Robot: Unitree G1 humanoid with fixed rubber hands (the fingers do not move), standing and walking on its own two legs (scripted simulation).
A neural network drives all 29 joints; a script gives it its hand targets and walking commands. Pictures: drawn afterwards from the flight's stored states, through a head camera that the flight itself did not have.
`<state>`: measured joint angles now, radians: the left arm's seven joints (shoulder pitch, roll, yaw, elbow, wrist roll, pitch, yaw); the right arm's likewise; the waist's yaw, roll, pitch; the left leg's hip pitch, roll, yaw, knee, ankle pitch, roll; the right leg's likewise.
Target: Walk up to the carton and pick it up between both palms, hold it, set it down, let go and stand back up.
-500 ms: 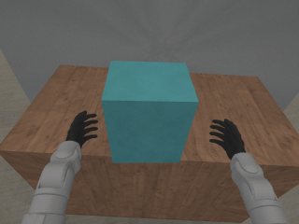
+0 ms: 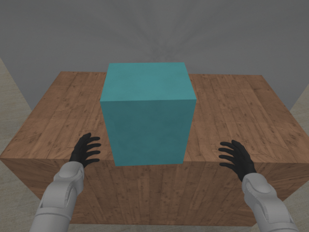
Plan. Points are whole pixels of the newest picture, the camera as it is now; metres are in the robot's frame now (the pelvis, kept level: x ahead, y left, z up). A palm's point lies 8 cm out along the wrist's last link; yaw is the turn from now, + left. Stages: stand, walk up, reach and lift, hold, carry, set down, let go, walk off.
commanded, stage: set down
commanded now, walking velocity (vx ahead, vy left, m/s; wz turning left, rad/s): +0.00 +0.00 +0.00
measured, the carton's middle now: (148, 116) +0.46 +0.01 +0.06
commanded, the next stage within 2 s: let go in 1.52 s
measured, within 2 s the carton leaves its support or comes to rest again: neither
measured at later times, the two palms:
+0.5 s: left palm (72, 188) +0.25 +0.21 +0.01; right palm (240, 195) +0.22 -0.22 +0.01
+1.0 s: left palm (72, 205) +0.22 +0.21 -0.02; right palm (237, 208) +0.20 -0.22 -0.02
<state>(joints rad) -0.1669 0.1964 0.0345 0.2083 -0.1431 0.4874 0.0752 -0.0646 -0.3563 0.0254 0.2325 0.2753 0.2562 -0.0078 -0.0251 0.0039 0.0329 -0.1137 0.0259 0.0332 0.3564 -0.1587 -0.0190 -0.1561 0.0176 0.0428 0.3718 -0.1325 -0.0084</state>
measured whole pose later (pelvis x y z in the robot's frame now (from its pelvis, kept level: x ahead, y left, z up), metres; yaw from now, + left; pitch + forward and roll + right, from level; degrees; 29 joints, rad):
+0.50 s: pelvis +0.00 +0.02 +0.00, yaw +0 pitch -7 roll +0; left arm 0.05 0.17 -0.03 0.11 -0.11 0.40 0.13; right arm 0.14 -0.31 0.00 0.19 0.21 0.16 0.04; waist 0.00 -0.01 0.10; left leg -0.06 0.01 0.05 0.37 -0.18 0.00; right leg -0.10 0.00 0.06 0.36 -0.14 0.01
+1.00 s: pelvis +0.01 +0.01 +0.00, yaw +0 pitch -8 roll +0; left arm 0.14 0.15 -0.04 0.22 -0.05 0.30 0.11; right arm 0.20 -0.27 0.00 0.30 0.12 0.09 0.05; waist 0.00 0.00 0.12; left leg -0.05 0.02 0.04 0.38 -0.20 -0.01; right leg -0.08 0.01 0.05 0.36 -0.15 0.01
